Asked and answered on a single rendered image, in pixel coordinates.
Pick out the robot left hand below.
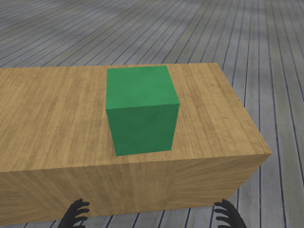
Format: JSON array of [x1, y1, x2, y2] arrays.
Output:
[[57, 199, 90, 228]]

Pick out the carton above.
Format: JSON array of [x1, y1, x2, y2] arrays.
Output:
[[105, 66, 180, 157]]

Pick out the robot right hand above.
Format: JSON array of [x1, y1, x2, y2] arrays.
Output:
[[214, 199, 247, 228]]

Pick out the pedestal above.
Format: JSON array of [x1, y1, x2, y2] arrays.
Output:
[[0, 63, 273, 226]]

